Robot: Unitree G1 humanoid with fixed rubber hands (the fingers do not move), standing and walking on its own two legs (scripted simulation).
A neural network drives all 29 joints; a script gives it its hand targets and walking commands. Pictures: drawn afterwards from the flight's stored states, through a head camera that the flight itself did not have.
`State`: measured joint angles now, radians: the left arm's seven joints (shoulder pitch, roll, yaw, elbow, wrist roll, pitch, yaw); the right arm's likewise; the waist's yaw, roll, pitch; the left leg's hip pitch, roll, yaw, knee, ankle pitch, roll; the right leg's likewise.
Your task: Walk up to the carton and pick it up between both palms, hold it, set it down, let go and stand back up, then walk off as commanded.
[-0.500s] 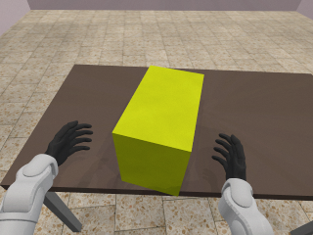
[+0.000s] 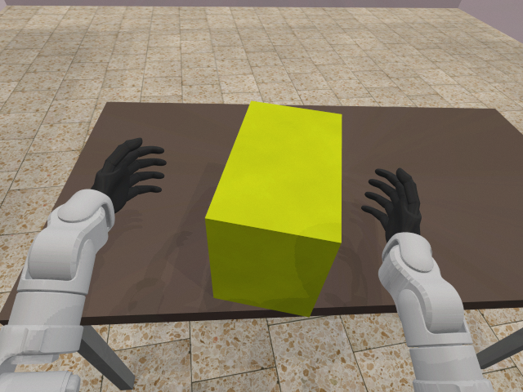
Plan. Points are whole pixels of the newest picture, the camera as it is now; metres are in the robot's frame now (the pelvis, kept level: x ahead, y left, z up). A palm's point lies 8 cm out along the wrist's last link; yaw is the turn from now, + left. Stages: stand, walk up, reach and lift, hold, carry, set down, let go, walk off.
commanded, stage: reach and lift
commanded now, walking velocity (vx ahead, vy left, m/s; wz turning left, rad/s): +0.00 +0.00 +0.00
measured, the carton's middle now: (278, 204) +0.45 -0.06 +0.02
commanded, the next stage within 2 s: none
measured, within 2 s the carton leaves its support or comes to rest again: neither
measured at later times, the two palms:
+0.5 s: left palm (146, 144) +0.43 +0.15 +0.18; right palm (393, 184) +0.37 -0.21 +0.16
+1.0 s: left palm (160, 176) +0.44 +0.15 +0.11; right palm (370, 199) +0.37 -0.19 +0.11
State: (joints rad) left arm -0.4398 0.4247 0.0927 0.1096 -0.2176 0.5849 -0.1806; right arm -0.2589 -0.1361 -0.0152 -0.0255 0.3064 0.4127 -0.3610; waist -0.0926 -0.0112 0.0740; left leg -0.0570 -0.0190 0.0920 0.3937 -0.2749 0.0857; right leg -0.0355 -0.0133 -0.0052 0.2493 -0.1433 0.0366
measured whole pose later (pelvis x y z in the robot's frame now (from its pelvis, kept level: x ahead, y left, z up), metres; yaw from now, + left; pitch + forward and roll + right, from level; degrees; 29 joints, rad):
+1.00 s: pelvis -0.03 -0.04 +0.00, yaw +2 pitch +8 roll -1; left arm -1.05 0.41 -0.02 1.33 -0.16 0.04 -0.09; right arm -0.87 0.04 -0.08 0.95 0.20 0.10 -0.35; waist -0.18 -0.06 -0.10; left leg -0.38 0.00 0.03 0.43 -0.20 0.03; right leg -0.36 0.01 -0.06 0.33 -0.11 -0.01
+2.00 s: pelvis -0.04 -0.03 -0.01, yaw +2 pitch +15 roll -3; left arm -1.12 0.23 0.24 1.41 0.17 -0.15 -0.05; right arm -0.92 0.14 -0.49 1.15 -0.15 -0.24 -0.30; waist -0.19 -0.05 -0.13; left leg -0.59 0.00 0.02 0.56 -0.23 0.05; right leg -0.56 0.01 -0.07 0.41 -0.12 0.01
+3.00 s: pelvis -0.01 -0.03 +0.00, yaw +2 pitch +7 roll -2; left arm -0.94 0.04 0.55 1.11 0.47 -0.12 -0.14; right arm -0.72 0.25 -0.70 0.91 -0.44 -0.33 -0.19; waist -0.12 -0.07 0.01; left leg -0.31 -0.01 0.04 0.38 -0.20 0.05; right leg -0.26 0.00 -0.07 0.23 -0.09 0.02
